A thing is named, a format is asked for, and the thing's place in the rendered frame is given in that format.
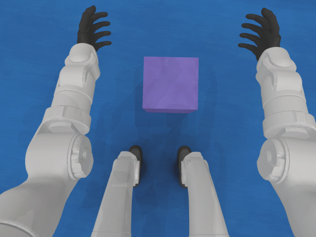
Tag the left robot foot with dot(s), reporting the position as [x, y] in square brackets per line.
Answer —
[137, 151]

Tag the robot left upper arm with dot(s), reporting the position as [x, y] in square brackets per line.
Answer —
[55, 162]

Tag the robot left hand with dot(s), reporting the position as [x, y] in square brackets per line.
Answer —
[86, 33]

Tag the robot right hand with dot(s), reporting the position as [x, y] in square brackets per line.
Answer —
[269, 32]

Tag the carton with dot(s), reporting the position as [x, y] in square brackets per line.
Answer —
[170, 84]

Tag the robot right shin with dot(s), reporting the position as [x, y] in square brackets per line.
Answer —
[195, 154]

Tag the left robot forearm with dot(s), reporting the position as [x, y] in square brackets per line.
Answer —
[73, 96]

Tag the robot right upper arm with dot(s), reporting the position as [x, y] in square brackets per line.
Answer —
[289, 164]

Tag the right robot forearm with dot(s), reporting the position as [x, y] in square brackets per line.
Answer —
[283, 98]

